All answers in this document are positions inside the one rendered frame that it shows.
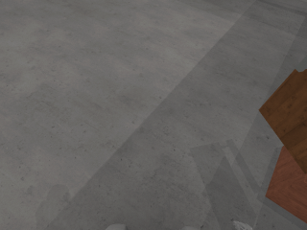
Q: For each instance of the cupboard door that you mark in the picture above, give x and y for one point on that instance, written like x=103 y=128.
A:
x=286 y=113

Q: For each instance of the robot right hand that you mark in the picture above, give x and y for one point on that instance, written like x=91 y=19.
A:
x=241 y=226

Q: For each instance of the handle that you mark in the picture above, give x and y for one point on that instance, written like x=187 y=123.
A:
x=302 y=65

